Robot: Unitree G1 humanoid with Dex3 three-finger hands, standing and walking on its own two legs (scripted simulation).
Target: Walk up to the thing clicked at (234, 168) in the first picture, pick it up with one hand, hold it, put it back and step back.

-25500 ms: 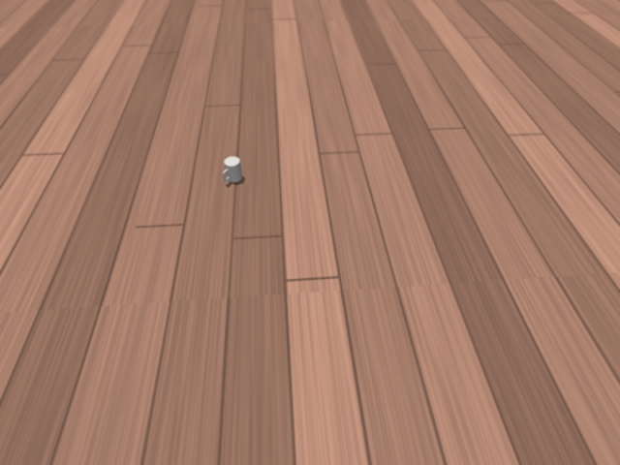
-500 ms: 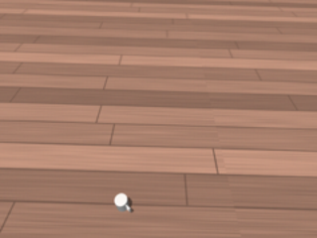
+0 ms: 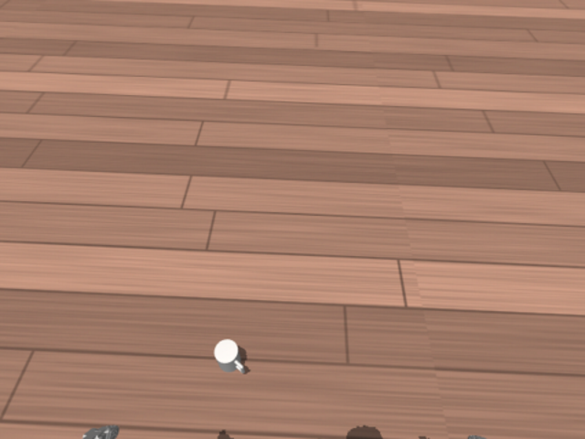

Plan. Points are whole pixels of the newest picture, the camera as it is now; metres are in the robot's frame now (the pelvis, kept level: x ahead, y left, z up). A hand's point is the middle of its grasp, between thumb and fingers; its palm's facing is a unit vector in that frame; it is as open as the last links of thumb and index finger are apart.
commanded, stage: rise first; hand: left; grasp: from above
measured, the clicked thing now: (231, 359) +0.44 +0.19 -0.73
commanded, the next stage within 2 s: none
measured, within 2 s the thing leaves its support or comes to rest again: neither
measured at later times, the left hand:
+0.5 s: hand out of the picture +0.14 +0.26 -0.21, palm faces -0.10 -0.90 -0.42, open 13.7 cm
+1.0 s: hand out of the picture +0.13 +0.26 -0.25, palm faces -0.21 -0.84 -0.49, open 14.0 cm
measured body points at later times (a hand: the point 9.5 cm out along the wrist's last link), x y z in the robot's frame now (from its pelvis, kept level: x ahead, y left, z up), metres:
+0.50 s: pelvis +0.00 +0.00 -0.07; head +0.08 +0.01 +0.38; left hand +0.14 +0.30 -0.18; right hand +0.14 -0.26 -0.16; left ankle +0.01 +0.12 -0.74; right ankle -0.01 -0.13 -0.74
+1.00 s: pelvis -0.01 +0.00 -0.12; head +0.10 +0.01 +0.32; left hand +0.14 +0.30 -0.21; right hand +0.16 -0.25 -0.20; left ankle +0.01 +0.12 -0.74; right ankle -0.01 -0.13 -0.74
